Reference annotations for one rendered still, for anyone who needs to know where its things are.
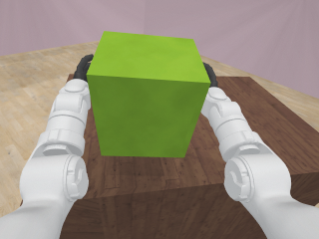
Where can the robot left hand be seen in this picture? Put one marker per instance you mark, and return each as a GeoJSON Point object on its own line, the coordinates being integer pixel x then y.
{"type": "Point", "coordinates": [83, 67]}

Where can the pedestal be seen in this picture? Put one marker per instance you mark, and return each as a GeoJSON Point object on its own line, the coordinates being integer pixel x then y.
{"type": "Point", "coordinates": [149, 197]}

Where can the left robot forearm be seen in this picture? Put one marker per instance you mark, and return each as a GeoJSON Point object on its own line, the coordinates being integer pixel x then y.
{"type": "Point", "coordinates": [66, 125]}

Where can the robot right hand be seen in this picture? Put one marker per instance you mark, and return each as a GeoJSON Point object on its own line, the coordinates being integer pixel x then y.
{"type": "Point", "coordinates": [211, 75]}

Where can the left robot upper arm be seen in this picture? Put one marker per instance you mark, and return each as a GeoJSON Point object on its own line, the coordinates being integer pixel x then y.
{"type": "Point", "coordinates": [50, 185]}

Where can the carton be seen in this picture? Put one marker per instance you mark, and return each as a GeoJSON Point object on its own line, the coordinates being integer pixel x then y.
{"type": "Point", "coordinates": [147, 93]}

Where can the right robot upper arm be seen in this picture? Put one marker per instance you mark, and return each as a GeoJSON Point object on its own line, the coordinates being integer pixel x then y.
{"type": "Point", "coordinates": [261, 182]}

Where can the right robot forearm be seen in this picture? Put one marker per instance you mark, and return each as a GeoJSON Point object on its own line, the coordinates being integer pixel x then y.
{"type": "Point", "coordinates": [231, 128]}

